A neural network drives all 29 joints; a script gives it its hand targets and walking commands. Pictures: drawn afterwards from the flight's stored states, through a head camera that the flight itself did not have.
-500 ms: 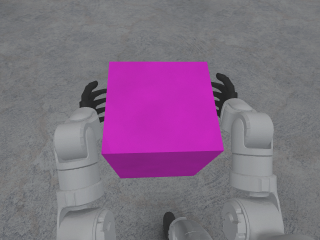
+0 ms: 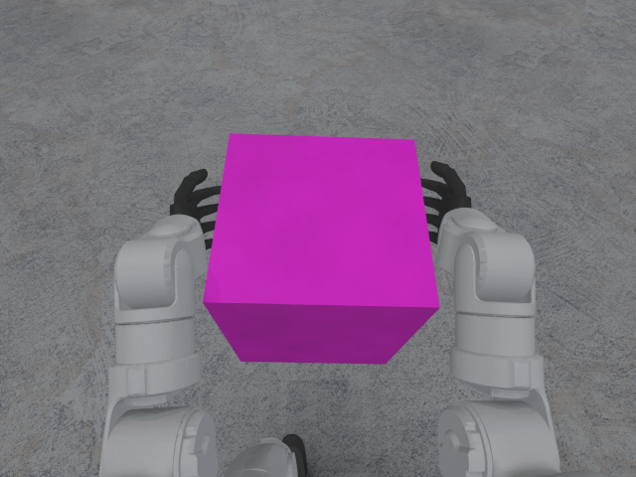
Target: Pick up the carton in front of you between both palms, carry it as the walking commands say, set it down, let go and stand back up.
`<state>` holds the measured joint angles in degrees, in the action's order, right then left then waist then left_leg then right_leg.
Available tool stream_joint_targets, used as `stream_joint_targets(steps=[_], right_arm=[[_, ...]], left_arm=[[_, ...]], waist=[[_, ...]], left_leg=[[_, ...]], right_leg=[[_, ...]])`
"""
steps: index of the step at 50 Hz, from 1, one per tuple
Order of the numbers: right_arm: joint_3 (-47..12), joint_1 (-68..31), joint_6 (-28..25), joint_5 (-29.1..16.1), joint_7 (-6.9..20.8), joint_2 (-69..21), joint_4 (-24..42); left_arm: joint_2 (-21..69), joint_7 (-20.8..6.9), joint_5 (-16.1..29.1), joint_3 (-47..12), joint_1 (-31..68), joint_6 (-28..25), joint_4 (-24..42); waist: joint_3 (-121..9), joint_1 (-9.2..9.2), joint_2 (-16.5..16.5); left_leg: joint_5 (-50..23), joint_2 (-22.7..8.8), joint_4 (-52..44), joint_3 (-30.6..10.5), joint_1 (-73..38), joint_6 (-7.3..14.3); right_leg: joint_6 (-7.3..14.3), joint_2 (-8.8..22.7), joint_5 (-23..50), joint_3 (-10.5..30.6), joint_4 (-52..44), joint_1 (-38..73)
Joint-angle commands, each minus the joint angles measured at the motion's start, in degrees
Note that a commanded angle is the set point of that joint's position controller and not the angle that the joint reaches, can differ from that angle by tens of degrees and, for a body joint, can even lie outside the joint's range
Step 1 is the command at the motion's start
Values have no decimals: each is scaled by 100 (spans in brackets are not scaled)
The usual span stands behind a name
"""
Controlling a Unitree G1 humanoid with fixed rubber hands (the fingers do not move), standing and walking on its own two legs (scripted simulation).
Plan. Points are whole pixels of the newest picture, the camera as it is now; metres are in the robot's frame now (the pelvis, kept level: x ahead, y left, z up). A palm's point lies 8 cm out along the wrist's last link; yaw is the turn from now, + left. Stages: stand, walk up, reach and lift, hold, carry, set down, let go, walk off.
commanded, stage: carry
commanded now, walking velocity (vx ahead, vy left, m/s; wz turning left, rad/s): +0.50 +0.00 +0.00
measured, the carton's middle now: (317, 263) +0.36 +0.02 +0.03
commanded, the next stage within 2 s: none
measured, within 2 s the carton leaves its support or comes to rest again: neither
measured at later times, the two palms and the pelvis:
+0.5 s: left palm (239, 102) +0.60 +0.14 +0.10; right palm (438, 96) +0.61 -0.16 +0.10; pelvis +0.33 -0.02 +0.01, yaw +1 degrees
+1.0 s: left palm (236, 3) +0.89 +0.18 +0.10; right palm out of the picture +0.90 -0.12 +0.11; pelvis +0.63 +0.02 +0.01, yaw -1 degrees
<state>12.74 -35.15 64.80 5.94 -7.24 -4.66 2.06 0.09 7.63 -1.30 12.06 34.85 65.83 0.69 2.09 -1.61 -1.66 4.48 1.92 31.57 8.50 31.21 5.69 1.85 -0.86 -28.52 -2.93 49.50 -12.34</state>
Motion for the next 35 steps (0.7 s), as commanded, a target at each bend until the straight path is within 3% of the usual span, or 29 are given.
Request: stream_joint_targets(steps=[1, 3, 4, 5, 9, 13, 17, 20, 22, 23, 24, 25, 26, 28, 29, 31, 35], right_arm=[[-4057, -2838, 87, -2208, 1226, -5405, -64], [-4271, -3395, 73, -2533, 1373, -5825, 289], [-4375, -3616, 73, -2685, 1431, -5970, 441], [-4437, -3703, 80, -2808, 1476, -6068, 531], [-4425, -3177, 140, -2912, 1635, -6116, 617], [-4350, -2242, 233, -2692, 1759, -6025, 643], [-4341, -1101, 291, -2283, 1803, -5839, 764], [-4386, -487, 289, -1997, 1759, -5604, 1093], [-4485, -61, 352, -2001, 1757, -5704, 1129], [-4439, -107, 355, -2007, 1754, -5551, 1380], [-4499, -100, 432, -2033, 1755, -5590, 1519], [-4516, -93, 462, -2061, 1772, -5489, 1574], [-4584, -75, 439, -2090, 1778, -5585, 1548], [-4659, -86, 373, -2158, 1784, -5787, 1570], [-4697, -3, 346, -2166, 1779, -5881, 1526], [-4746, 232, 284, -2123, 1751, -5961, 1419], [-4793, 516, 221, -2067, 1682, -5895, 1386]], left_arm=[[6015, -1519, 2338, -4193, 3838, 55, 446], [6178, -1466, 2204, -4119, 3925, 12, 542], [6220, -1420, 2129, -4057, 3825, -2, 525], [6238, -1369, 2037, -4014, 3662, -18, 530], [6203, -1214, 1599, -3962, 2843, -67, 566], [6216, -1217, 1431, -4130, 2140, -31, 910], [6238, -1385, 1457, -4419, 1428, 94, 1259], [6149, -1562, 1619, -4620, 1118, 177, 1608], [6102, -1641, 1707, -4660, 838, 218, 1781], [6099, -1686, 1725, -4622, 508, 262, 1703], [5976, -1721, 1690, -4571, 391, 250, 1683], [6032, -1740, 1720, -4569, 221, 237, 1624], [6090, -1769, 1773, -4588, 241, 241, 1780], [6289, -1806, 1876, -4676, 401, 216, 1926], [6320, -1816, 1935, -4734, 462, 200, 1982], [6291, -1841, 1981, -4759, 317, 174, 2010], [6063, -1886, 1941, -4731, -48, 151, 1954]], waist=[[-4161, 572, 1484], [-3344, 498, 537], [-3218, 453, 497], [-3196, 398, 549], [-3059, 362, 786], [-2651, 291, 1005], [-2084, 307, 1053], [-1906, 285, 1223], [-2193, 140, 1056], [-2468, 19, 684], [-3078, -25, -584], [-2869, -22, -1321], [-2655, 11, -876], [-2322, 63, 16], [-2215, 103, 44], [-2138, 97, -241], [-1722, 93, -439]], left_leg=[[-1596, -2367, -637, -3797, -5800, 1212], [-2052, -1971, -811, -2871, -4887, 715], [-2026, -1838, -974, -2588, -4562, 576], [-2041, -1784, -1074, -2395, -4392, 445], [-2872, -1702, -1286, -1753, -4417, 389], [-3250, -1478, -1430, -1193, -4527, 181], [-3636, -1315, -1473, -675, -4517, 104], [-4099, -1277, -1110, -299, -4178, -81], [-3749, -1109, 37, 147, -3394, -297], [-2436, -994, 968, 169, -2495, -398], [-530, -523, 2708, -25, -929, -565], [2146, 61, 3817, -348, 389, -580], [2246, -263, 4433, -842, 806, -457], [1672, -757, 3933, -994, 648, -362], [1426, -893, 3443, -962, 434, -391], [1180, -830, 2678, -654, 71, -489], [596, -799, 1149, -255, 244, -699]], right_leg=[[-58, -98, -196, 554, 2926, -2858], [-68, 223, 499, 446, 2218, -3041], [-99, 289, 676, 395, 1829, -2881], [-143, 337, 785, 360, 1514, -2692], [-317, 282, 965, -79, 407, -2636], [-333, 267, 1763, -371, -680, -2711], [-263, 136, 2612, -694, -1787, -2438], [-132, -50, 2905, -1020, -2440, -1392], [-76, -260, 2699, -1277, -2805, 303], [26, 272, 2395, -650, -2686, 1393], [855, 1946, 1793, 1967, -2695, 2744], [1442, 2441, 1913, 3395, -3453, 3013], [1475, 2488, 2101, 3024, -3465, 2723], [1052, 2187, 2482, 1974, -3609, 1776], [826, 2060, 2115, 1571, -3795, 1388], [629, 1816, 1692, 881, -4033, 950], [643, 1615, 1837, 261, -4296, 995]])
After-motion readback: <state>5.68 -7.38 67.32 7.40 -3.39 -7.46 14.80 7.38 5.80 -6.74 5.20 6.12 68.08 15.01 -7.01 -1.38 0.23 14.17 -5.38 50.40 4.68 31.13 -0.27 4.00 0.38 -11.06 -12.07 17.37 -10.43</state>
